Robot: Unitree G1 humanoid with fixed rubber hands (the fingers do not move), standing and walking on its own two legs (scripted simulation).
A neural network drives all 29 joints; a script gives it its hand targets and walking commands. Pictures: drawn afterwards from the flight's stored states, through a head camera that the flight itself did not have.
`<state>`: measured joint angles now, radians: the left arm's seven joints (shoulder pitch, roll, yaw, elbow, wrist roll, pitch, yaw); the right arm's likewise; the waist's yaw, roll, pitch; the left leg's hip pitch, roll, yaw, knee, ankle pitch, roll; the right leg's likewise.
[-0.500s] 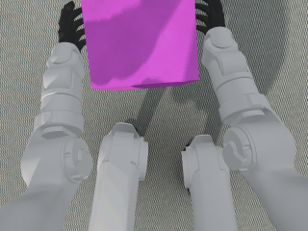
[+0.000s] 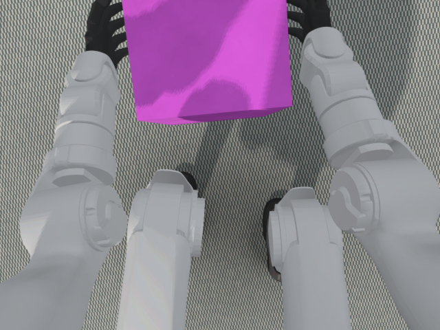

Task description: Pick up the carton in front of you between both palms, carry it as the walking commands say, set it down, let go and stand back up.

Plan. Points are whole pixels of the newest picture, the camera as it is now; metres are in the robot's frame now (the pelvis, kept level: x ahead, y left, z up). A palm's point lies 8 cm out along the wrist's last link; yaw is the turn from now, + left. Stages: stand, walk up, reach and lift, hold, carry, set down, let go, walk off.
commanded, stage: set down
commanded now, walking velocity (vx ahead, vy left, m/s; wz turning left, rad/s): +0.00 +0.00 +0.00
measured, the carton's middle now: (211, 60) +0.50 +0.10 -0.25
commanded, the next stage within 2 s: let go in 1.58 s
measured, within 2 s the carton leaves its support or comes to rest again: neither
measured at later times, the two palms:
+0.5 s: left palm (76, 63) +0.46 +0.30 -0.20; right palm (326, 43) +0.54 -0.08 -0.20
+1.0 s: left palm out of the picture +0.48 +0.30 -0.04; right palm out of the picture +0.56 -0.07 -0.04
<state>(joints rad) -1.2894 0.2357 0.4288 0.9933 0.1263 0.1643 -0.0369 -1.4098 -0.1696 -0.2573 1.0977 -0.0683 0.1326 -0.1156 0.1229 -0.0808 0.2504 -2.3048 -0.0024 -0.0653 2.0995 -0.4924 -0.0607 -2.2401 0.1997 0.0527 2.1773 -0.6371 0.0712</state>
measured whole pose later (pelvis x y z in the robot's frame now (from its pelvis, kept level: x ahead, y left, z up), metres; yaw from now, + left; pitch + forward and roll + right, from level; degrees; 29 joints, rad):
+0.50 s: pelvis -0.01 +0.01 -0.01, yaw +0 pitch +37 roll +0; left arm -1.33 0.42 0.31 1.19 -0.14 -0.03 0.02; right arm -1.41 -0.31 -0.04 1.08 0.14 0.07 -0.12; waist 0.11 -0.03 0.38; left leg -2.29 0.02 -0.04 2.12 -0.47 -0.02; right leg -2.22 0.14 0.04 2.20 -0.63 0.07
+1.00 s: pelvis +0.00 +0.01 +0.07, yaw +1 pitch +44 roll -3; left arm -1.15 0.32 0.30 0.91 -0.09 0.11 0.03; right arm -1.25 -0.24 -0.20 0.95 0.04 0.15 -0.13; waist 0.11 -0.05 0.04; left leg -2.17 -0.02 -0.05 1.85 -0.45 -0.02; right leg -2.07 0.08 0.02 1.92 -0.61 0.05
